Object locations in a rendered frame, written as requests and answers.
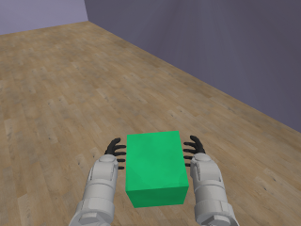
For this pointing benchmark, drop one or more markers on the right robot forearm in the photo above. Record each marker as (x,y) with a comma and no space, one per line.
(212,205)

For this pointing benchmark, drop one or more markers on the left robot hand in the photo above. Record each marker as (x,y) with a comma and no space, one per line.
(111,150)

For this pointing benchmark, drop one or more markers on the left robot forearm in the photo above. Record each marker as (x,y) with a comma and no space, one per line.
(97,203)

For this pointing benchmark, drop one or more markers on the carton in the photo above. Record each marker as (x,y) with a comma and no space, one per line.
(155,169)

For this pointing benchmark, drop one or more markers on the right robot hand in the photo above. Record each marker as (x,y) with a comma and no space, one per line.
(198,149)

